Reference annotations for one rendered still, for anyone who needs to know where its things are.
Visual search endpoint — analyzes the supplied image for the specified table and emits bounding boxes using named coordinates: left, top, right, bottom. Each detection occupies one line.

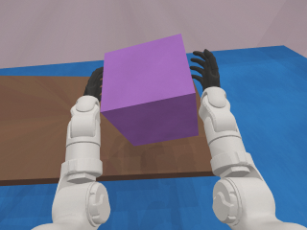
left=0, top=76, right=216, bottom=186

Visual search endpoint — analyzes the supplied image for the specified carton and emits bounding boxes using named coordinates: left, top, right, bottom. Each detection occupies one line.
left=100, top=34, right=199, bottom=147

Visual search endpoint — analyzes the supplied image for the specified left robot forearm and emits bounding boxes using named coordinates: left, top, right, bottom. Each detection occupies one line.
left=52, top=95, right=103, bottom=222

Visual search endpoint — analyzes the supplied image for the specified right robot hand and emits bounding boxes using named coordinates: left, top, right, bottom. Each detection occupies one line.
left=189, top=49, right=221, bottom=92

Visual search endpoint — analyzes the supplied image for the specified robot left upper arm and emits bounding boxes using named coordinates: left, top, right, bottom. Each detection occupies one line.
left=31, top=181, right=111, bottom=230

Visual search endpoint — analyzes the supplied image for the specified left robot hand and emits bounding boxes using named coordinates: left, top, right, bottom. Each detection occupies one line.
left=83, top=66, right=104, bottom=102

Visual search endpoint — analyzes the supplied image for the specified robot right upper arm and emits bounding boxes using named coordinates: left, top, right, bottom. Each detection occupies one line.
left=212, top=177, right=307, bottom=230

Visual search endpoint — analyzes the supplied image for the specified right robot forearm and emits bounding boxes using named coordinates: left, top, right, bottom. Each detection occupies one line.
left=199, top=86, right=275, bottom=206

